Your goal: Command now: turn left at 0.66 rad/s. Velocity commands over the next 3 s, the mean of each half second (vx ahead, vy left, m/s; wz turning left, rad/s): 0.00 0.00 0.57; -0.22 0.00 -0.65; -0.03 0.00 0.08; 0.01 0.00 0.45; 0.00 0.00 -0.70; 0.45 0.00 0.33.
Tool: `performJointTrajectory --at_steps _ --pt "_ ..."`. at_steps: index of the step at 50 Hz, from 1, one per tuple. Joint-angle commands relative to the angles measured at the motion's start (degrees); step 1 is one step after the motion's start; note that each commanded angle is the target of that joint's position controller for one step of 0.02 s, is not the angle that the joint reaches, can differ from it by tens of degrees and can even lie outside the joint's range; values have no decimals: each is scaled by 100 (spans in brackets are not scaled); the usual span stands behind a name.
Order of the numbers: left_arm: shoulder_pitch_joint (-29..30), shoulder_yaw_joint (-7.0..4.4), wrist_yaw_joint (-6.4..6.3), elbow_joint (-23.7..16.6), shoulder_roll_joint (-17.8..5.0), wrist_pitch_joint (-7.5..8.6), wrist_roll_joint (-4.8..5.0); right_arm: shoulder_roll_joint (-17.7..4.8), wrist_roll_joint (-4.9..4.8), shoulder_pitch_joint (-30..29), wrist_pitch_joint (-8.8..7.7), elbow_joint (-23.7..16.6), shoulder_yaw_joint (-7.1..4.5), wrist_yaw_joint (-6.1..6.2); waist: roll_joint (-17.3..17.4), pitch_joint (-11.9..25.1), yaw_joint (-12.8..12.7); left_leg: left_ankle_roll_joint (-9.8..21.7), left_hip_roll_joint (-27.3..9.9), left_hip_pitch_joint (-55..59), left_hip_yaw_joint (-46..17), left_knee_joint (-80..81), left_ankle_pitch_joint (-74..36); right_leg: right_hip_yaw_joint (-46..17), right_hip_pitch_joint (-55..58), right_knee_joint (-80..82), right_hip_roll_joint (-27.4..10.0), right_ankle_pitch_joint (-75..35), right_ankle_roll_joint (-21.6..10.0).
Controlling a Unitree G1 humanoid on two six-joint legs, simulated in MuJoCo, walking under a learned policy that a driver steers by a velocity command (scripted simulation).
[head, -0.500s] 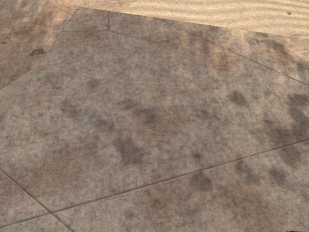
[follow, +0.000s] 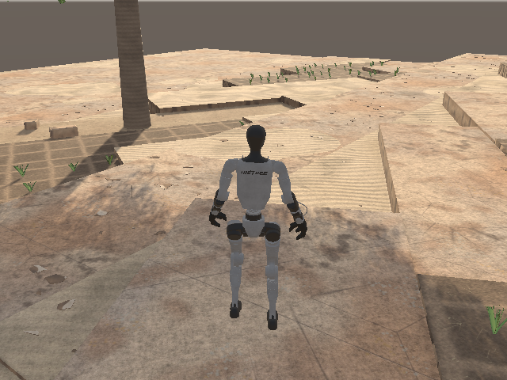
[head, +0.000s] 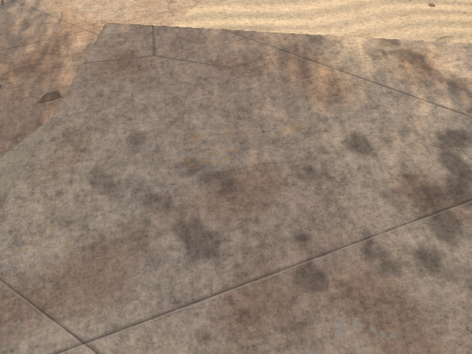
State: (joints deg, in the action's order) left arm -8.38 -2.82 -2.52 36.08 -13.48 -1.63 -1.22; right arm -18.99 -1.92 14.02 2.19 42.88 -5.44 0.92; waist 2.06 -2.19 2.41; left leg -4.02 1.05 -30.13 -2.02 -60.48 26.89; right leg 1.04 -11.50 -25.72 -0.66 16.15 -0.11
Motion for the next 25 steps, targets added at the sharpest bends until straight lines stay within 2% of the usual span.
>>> performJointTrajectory --at_steps 1,3,6,9,11,12,13,14,15,16,17,18,19,21,22,23,24,25 --pt "408 -254 -59 -389 -772 145 27 -351 28 -191 102 -547 -119 33 -1117 264 -147 -299 -378 -848 80 -616 -470 -438 551 706 -1441 -2848 -1079" --pt "249 -296 -85 -300 -837 120 16 -215 23 -457 97 -792 -49 -52 -1078 328 -303 -312 -520 -807 188 34 -729 -239 762 679 -1517 -2646 -1123" --pt "214 -416 -47 -229 -1141 104 65 -141 55 -581 74 -1056 12 -220 -1087 479 -379 -116 -614 -203 403 978 -732 17 717 575 -1732 -2733 -1116" --pt "248 -501 76 -162 -1309 160 207 -339 42 -427 144 -1153 -79 -302 -1115 504 -305 145 -481 344 695 1642 -748 221 641 289 -1895 -2797 -963" --pt "325 -512 144 -100 -1255 206 325 -393 27 -131 204 -1130 -165 -295 -994 533 -79 405 -294 1019 855 2489 -1214 523 438 -314 -1847 -2561 -624" --pt "80 -486 193 30 -1091 230 325 -574 54 241 195 -1027 -277 -214 -577 679 62 636 -98 1821 722 3040 -1821 835 58 -1126 -1548 -2334 -310" --pt "-22 -438 220 -47 -909 258 177 -1288 55 722 157 -1023 -509 -84 763 794 207 1155 -840 3072 -755 3539 -4248 1175 -1344 -2823 -924 -670 229" --pt "416 -271 188 -557 -523 293 -31 -1928 257 665 29 -1206 -576 -82 2093 1296 61 2556 -2199 3628 -3422 3817 -4949 431 -3060 -4355 106 2520 565" --pt "771 -352 154 -444 -904 275 5 -1401 316 572 -133 -1261 -429 -162 865 1595 419 2620 -2308 3535 -3063 4032 -4209 -465 -3177 -4951 -45 2405 461" --pt "844 -357 122 -420 -942 260 135 -1193 289 364 -225 -1209 -319 -137 647 1250 264 2337 -2096 3097 -2521 4074 -3634 -532 -3140 -4932 -117 1906 279" --pt "592 -375 57 -217 -970 215 147 -917 180 -29 -233 -1208 -230 -74 197 1005 27 1956 -1823 2777 -1935 4037 -3169 -492 -3066 -4642 -321 1361 225" --pt "402 -398 7 -97 -1049 158 102 -633 100 -417 -196 -1247 -112 -16 237 887 -139 1723 -1630 2435 -1529 4026 -3138 -445 -2823 -4365 -403 940 253" --pt "173 -397 20 49 -1014 107 96 -490 150 -596 -190 -1262 -15 29 420 941 -252 1647 -1443 2055 -1151 4051 -3420 -296 -2316 -4490 -348 590 307" --pt "-265 -332 66 312 -817 46 151 -121 314 -748 -244 -1163 165 54 400 1073 -391 1577 -1241 1782 -539 4141 -3528 -228 -1675 -4287 -351 108 418" --pt "-366 -282 81 399 -699 23 185 51 367 -746 -285 -1063 236 53 384 1007 -397 1529 -1164 1713 -286 4207 -3323 -251 -1470 -3864 -382 -30 462" --pt "-310 -232 92 389 -616 6 205 72 398 -743 -309 -987 249 56 429 845 -341 1478 -1123 1683 -137 4271 -2992 -297 -1377 -3347 -418 -107 484" --pt "-150 -204 99 329 -620 -5 210 -8 429 -757 -315 -942 227 67 497 669 -238 1468 -1151 1639 -85 4348 -2605 -339 -1300 -2938 -429 -113 494" --pt "51 -219 99 221 -737 -14 217 -209 447 -826 -294 -919 168 87 604 418 -160 1541 -1274 1631 -134 4338 -2759 -342 -1352 -2743 -395 27 506"
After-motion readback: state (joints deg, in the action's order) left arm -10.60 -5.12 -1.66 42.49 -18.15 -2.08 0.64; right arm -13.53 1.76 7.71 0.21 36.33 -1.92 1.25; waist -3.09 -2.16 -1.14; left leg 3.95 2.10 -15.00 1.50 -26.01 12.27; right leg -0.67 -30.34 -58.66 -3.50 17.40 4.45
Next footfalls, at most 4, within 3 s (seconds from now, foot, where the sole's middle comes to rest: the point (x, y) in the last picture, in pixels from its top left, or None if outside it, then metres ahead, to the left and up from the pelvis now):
0.24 left None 0.04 0.15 -0.78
0.80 right None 0.05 -0.07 -0.78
1.28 left None -0.06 0.18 -0.78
1.70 right None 0.03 -0.02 -0.78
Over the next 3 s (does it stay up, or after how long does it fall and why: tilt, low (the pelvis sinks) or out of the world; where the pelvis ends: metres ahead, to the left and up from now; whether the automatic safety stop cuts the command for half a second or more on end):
stays up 0.11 0.06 -0.01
